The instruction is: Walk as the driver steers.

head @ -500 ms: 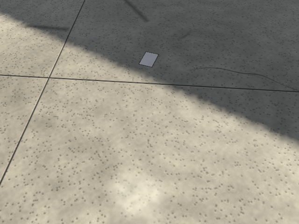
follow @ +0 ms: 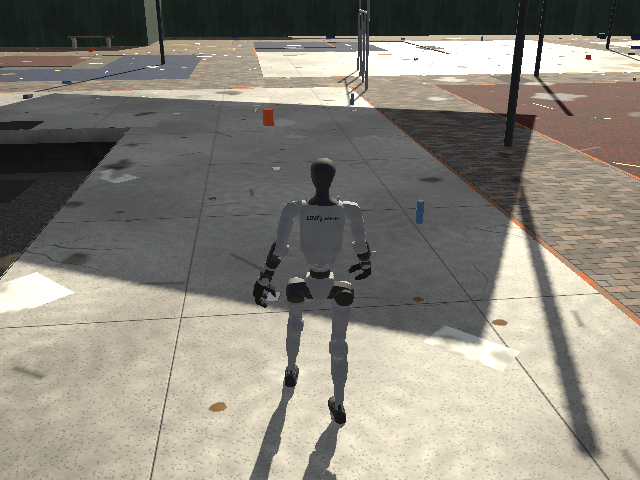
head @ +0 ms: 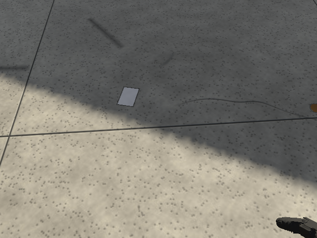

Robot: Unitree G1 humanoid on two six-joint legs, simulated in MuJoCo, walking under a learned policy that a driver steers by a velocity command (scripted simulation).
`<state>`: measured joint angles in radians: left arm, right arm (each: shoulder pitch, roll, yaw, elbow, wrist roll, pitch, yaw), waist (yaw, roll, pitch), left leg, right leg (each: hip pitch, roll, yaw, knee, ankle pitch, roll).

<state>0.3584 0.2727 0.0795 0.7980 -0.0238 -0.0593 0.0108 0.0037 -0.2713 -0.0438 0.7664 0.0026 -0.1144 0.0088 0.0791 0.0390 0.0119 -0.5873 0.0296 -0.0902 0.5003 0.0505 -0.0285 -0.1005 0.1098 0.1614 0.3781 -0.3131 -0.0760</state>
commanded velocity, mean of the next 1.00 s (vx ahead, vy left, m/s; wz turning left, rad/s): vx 0.50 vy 0.00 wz -0.05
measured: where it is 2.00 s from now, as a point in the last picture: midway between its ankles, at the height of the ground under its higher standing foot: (180, 140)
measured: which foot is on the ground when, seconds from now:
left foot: up 0.00-0.06, down 0.08-0.56, up 0.58-1.00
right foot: down 0.00-0.08, up 0.10-0.54, down 0.56-1.00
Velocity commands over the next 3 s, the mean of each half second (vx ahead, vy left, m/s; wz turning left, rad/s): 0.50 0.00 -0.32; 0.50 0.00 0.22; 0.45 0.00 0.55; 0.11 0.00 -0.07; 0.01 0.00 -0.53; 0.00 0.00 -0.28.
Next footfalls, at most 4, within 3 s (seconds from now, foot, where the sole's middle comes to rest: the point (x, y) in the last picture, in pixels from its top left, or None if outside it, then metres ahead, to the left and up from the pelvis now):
0.08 left None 0.22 0.13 -0.78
0.56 right None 0.44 -0.16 -0.78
1.12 left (171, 174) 0.75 0.06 -0.78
1.58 right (197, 124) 1.05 -0.06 -0.78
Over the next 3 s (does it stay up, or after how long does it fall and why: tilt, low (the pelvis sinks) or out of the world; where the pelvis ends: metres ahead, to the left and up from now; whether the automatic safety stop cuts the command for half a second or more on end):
stays up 0.93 0.00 -0.01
